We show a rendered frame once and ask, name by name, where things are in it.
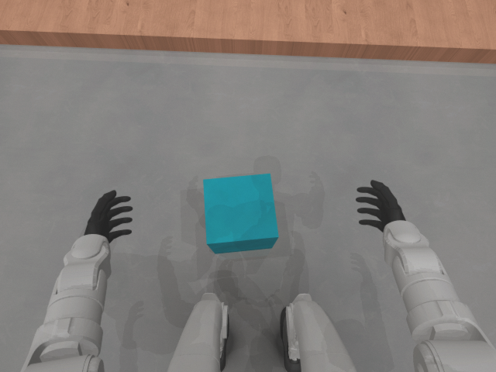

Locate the left robot upper arm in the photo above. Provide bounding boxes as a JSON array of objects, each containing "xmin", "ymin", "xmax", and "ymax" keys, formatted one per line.
[{"xmin": 24, "ymin": 354, "xmax": 105, "ymax": 372}]

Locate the right robot foot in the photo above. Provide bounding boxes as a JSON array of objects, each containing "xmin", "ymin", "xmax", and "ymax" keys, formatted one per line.
[{"xmin": 281, "ymin": 307, "xmax": 301, "ymax": 372}]

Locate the robot right shin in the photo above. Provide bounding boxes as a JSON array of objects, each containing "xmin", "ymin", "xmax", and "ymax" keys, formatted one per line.
[{"xmin": 288, "ymin": 294, "xmax": 312, "ymax": 359}]

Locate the right robot upper arm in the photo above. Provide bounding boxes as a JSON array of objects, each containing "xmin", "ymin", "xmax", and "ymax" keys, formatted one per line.
[{"xmin": 413, "ymin": 340, "xmax": 496, "ymax": 372}]

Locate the left robot forearm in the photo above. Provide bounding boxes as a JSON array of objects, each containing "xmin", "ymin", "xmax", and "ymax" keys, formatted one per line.
[{"xmin": 20, "ymin": 234, "xmax": 112, "ymax": 372}]

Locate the robot right hand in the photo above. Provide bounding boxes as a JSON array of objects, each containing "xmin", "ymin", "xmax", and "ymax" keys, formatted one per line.
[{"xmin": 356, "ymin": 180, "xmax": 406, "ymax": 232}]

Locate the carton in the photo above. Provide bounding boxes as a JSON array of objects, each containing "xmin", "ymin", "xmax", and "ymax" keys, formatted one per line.
[{"xmin": 203, "ymin": 174, "xmax": 279, "ymax": 254}]

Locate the right robot forearm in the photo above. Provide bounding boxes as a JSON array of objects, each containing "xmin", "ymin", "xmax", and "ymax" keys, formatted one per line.
[{"xmin": 383, "ymin": 220, "xmax": 496, "ymax": 352}]

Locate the robot left hand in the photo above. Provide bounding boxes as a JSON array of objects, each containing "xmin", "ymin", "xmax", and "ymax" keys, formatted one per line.
[{"xmin": 84, "ymin": 190, "xmax": 133, "ymax": 243}]

